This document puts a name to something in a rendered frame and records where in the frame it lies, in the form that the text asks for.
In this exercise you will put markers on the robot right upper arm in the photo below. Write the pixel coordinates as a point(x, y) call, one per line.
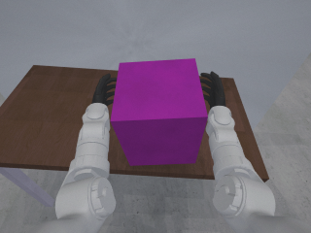
point(248, 206)

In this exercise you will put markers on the robot right hand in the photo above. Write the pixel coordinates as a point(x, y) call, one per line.
point(216, 91)

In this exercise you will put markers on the table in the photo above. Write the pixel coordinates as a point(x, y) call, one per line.
point(40, 123)

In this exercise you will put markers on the robot left upper arm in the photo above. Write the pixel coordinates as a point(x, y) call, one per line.
point(81, 207)

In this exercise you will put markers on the carton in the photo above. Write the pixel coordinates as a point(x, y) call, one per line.
point(159, 113)

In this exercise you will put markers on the robot left forearm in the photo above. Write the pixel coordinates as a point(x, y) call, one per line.
point(91, 158)

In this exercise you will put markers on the robot right forearm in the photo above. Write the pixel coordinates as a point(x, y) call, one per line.
point(225, 148)

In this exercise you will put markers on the robot left hand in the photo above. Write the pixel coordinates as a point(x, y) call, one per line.
point(100, 94)

